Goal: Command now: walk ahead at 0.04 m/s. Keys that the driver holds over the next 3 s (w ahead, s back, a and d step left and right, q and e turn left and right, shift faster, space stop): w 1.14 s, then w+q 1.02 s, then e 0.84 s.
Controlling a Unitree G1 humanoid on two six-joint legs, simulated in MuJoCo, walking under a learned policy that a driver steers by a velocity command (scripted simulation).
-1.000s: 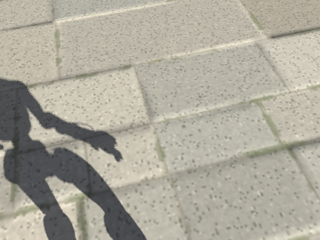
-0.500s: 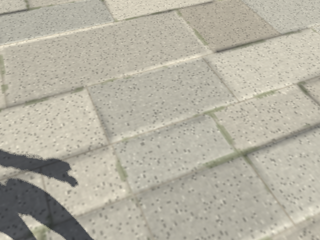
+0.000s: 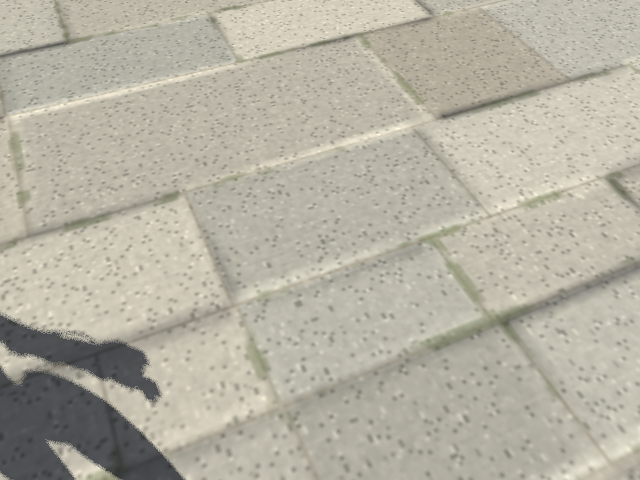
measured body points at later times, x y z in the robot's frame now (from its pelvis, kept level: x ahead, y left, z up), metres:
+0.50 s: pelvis +0.12 -0.05 +0.01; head +0.13 -0.07 +0.46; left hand +0.11 +0.21 -0.12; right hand +0.25 -0.32 -0.11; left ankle +0.16 +0.11 -0.67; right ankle +0.05 -0.14 -0.74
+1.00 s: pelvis +0.40 +0.01 +0.01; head +0.42 +0.02 +0.46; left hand +0.52 +0.29 -0.11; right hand +0.45 -0.26 -0.12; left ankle +0.41 +0.09 -0.74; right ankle +0.46 -0.16 -0.66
